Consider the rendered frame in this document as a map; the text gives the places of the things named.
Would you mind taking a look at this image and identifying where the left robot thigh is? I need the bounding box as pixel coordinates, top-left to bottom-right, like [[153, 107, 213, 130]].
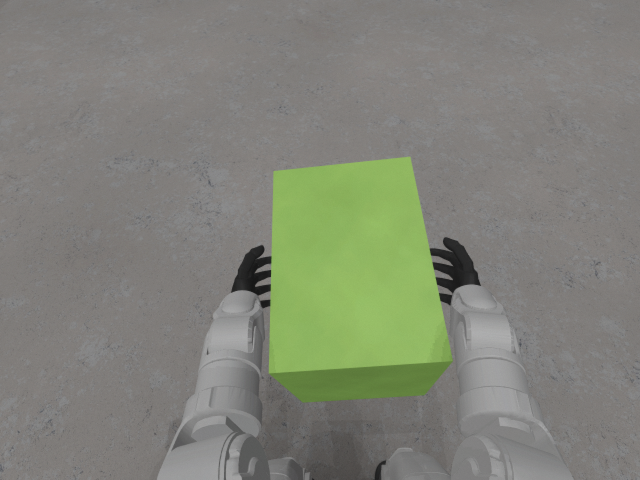
[[268, 458, 312, 480]]

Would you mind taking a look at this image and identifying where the left robot forearm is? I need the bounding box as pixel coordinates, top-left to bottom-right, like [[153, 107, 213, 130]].
[[157, 290, 265, 480]]

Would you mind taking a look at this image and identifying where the right robot thigh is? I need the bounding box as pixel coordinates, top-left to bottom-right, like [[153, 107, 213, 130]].
[[381, 452, 451, 480]]

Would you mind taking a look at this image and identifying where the robot right upper arm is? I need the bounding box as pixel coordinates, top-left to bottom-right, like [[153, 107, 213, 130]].
[[451, 432, 574, 480]]

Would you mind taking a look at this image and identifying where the robot thigh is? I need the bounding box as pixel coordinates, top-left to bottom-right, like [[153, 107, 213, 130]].
[[268, 458, 312, 480], [381, 452, 451, 480]]

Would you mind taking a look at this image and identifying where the robot right hand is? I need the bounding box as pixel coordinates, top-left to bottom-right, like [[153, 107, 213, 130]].
[[430, 237, 481, 305]]

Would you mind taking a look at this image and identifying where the carton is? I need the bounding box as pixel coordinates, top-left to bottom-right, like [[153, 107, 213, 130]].
[[269, 157, 453, 403]]

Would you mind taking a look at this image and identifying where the robot left hand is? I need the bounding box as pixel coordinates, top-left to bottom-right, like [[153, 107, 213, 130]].
[[231, 245, 271, 308]]

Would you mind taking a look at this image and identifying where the robot left upper arm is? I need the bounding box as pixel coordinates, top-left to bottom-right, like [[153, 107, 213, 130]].
[[158, 431, 270, 480]]

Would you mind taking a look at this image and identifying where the right robot forearm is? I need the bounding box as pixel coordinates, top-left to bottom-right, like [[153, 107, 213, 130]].
[[449, 284, 568, 468]]

